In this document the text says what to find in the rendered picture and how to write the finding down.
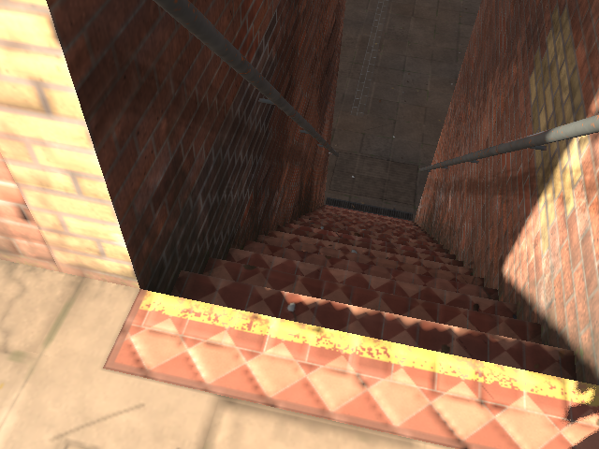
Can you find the stairs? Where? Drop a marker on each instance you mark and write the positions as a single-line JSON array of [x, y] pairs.
[[379, 277]]

